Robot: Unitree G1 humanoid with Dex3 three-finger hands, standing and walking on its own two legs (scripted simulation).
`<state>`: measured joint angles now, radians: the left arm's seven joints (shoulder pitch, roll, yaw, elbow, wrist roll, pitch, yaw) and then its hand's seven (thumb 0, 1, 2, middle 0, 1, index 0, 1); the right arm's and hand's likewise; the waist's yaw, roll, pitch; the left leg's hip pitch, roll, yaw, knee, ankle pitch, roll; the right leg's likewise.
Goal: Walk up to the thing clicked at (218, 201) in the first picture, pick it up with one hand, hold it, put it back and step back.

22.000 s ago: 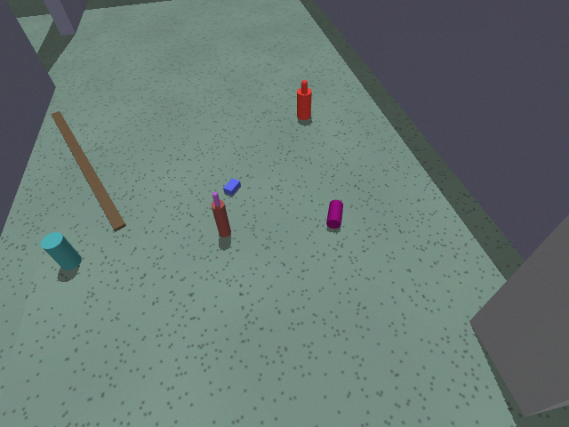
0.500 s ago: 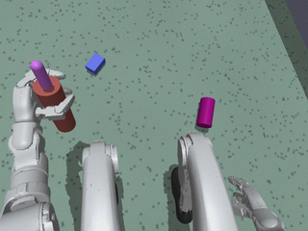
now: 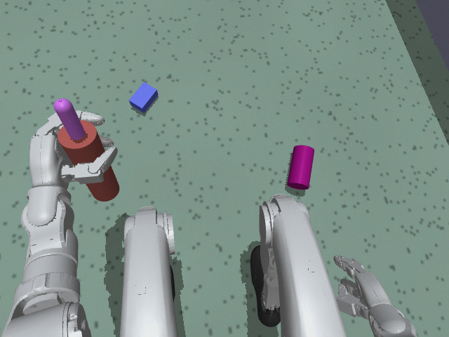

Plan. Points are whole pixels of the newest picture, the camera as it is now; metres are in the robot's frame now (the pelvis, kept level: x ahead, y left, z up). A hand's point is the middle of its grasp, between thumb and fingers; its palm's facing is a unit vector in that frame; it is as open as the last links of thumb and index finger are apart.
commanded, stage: hold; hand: left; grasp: from the side
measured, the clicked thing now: (88, 156) +0.41 +0.22 -0.06
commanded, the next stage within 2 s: none
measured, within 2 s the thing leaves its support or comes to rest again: neither
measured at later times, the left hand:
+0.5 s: hand (64, 129) +0.41 +0.21 +0.06, palm faces +0.07 -1.00 -0.06, open 7.7 cm
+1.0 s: hand out of the picture +0.40 +0.19 +0.24, palm faces +0.11 -0.99 -0.05, open 7.7 cm
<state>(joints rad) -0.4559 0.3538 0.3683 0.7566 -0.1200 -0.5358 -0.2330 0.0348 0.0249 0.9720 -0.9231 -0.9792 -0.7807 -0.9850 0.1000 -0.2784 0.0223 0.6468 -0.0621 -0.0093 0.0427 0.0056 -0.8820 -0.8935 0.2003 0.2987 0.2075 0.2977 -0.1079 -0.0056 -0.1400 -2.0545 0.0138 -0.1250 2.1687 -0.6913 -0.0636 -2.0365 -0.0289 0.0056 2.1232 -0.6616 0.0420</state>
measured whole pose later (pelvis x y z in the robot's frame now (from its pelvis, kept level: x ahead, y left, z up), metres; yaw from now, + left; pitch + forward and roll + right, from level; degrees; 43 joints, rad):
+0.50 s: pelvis +0.02 +0.00 +0.07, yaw +1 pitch +34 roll -3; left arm -0.31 0.29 0.30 0.48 -0.17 -0.39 -0.17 0.03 0.03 0.97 -0.92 -0.99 -0.78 -0.99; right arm 0.12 -0.26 0.00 0.60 0.00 -0.01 0.01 0.01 -0.89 -0.89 0.20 0.30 0.21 0.30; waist -0.06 0.03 -0.18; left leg -1.84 0.03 -0.09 1.94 -0.69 -0.05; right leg -1.82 -0.04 0.00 1.89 -0.66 0.05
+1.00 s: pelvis +0.05 +0.00 +0.22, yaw +2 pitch +23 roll -2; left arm -0.15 0.23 0.16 0.34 -0.16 -0.29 -0.05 0.03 0.03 0.96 -0.91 -0.99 -0.78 -0.99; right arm 0.17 -0.22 0.01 0.62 0.02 -0.05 -0.04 0.01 -0.89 -0.89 0.20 0.30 0.21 0.30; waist -0.04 0.03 -0.18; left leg -1.25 0.05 -0.07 1.45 -0.61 -0.04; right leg -1.23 -0.04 -0.03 1.41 -0.58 0.03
